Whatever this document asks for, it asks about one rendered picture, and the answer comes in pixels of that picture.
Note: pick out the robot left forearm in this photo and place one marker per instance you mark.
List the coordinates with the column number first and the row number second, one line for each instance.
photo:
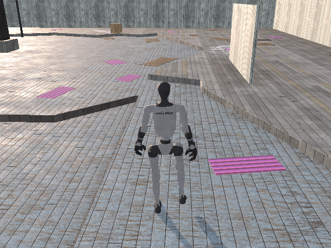
column 140, row 137

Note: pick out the robot right thigh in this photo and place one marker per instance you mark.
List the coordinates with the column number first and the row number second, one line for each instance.
column 178, row 153

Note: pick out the left robot upper arm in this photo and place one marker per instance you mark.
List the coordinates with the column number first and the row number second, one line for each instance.
column 145, row 118

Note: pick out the robot left hand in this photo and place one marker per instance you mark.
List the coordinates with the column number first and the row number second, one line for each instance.
column 136, row 148

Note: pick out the robot right forearm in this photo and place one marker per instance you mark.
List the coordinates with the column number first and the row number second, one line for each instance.
column 190, row 139

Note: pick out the robot right shin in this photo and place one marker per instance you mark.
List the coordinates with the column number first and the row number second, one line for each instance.
column 181, row 180

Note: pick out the robot right hand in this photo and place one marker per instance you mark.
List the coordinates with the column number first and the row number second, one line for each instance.
column 194, row 153

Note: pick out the right robot upper arm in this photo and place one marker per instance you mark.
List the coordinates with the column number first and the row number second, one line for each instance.
column 183, row 117

